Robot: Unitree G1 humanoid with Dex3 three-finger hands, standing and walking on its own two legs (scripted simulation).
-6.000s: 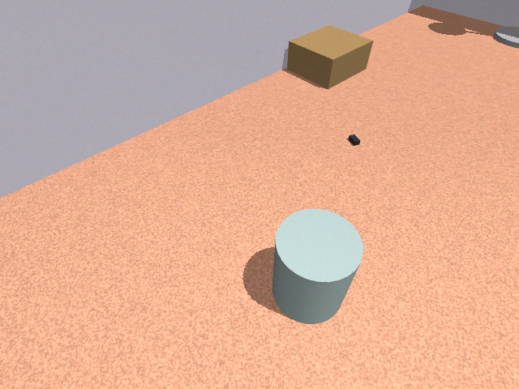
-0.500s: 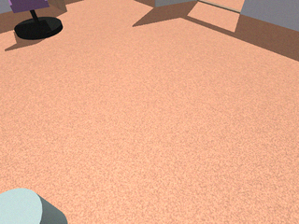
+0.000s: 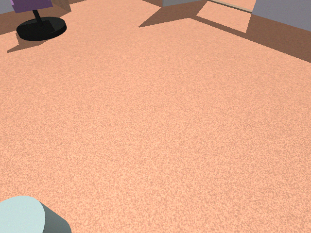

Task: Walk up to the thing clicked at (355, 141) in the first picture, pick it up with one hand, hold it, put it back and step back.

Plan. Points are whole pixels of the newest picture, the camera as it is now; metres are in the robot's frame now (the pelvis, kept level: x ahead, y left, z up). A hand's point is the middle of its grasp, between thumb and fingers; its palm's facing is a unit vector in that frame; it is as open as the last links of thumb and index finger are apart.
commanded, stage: stand
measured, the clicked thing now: out of the picture +0.58 +1.65 -0.77
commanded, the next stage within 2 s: walk up in 0.58 s
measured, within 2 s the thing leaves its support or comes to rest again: neither
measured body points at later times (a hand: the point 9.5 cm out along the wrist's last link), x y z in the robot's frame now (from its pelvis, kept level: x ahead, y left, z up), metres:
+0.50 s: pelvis -0.01 +0.00 +0.00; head +0.00 +0.00 +0.45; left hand +0.06 +0.30 -0.13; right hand +0.07 -0.30 -0.13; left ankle -0.02 +0.13 -0.75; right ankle -0.01 -0.15 -0.75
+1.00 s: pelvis +0.07 -0.04 +0.00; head +0.09 -0.07 +0.44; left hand +0.09 +0.28 -0.11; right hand +0.11 -0.36 -0.14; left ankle +0.08 +0.10 -0.69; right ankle +0.05 -0.14 -0.75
